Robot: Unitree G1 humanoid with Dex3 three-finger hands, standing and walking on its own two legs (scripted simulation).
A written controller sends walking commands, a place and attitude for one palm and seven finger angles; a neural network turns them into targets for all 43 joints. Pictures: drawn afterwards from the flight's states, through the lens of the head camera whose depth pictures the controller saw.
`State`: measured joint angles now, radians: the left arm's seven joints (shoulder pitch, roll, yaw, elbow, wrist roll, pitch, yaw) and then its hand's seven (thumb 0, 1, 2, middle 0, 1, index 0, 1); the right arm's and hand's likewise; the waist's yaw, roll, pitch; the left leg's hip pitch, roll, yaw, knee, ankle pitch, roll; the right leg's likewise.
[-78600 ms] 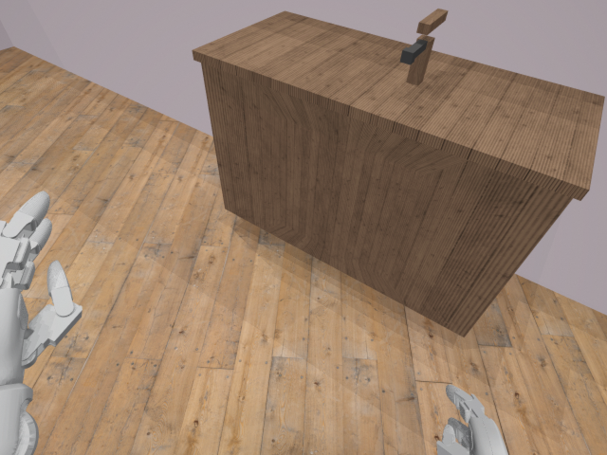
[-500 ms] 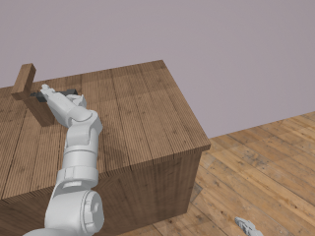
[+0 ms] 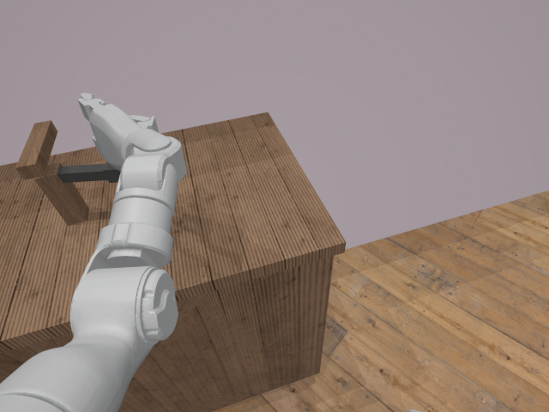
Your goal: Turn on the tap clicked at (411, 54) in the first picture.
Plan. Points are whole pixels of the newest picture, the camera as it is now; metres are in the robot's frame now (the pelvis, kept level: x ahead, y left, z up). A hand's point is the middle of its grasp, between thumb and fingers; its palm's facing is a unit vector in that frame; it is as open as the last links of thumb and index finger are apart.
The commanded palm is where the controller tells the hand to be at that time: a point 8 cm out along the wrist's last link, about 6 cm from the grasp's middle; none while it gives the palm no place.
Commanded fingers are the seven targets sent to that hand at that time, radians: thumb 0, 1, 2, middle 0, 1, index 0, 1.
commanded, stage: lift the hand up off the lever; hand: left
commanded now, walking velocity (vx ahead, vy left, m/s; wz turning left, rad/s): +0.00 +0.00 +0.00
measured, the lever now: (115, 171) +0.48 +0.29 +0.13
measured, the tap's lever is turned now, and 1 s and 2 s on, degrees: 75 75 75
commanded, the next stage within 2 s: draw the hand back beside the body in 0.18 s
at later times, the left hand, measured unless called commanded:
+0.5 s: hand (172, 157) +0.43 +0.16 +0.19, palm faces +0.46 -0.88 -0.10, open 7.8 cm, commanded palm +0.37 +0.22 +0.19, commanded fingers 0.00 0.90 0.90 -0.16 -0.19 -0.16 -0.19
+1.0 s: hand (149, 221) +0.33 +0.17 +0.16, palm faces +0.36 -0.88 -0.30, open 7.6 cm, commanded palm +0.29 +0.23 +0.18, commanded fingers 0.00 0.90 0.90 -0.19 -0.26 -0.19 -0.26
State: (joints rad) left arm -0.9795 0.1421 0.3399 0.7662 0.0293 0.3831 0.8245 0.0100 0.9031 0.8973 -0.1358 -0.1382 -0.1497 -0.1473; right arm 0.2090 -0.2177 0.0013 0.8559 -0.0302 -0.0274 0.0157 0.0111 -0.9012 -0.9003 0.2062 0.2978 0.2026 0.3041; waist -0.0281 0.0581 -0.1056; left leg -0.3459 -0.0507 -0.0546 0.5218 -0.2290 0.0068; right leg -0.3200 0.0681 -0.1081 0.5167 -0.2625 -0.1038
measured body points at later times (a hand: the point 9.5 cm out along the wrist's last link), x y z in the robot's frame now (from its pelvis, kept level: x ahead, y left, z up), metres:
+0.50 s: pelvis +0.03 -0.04 +0.01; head +0.01 -0.09 +0.45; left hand +0.40 +0.20 +0.20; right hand +0.14 -0.30 -0.13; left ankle +0.03 +0.12 -0.73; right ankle +0.01 -0.04 -0.73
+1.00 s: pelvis +0.04 -0.05 +0.01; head +0.03 -0.10 +0.45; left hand +0.30 +0.22 +0.18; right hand +0.23 -0.29 -0.10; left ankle +0.03 +0.12 -0.72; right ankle +0.01 -0.04 -0.73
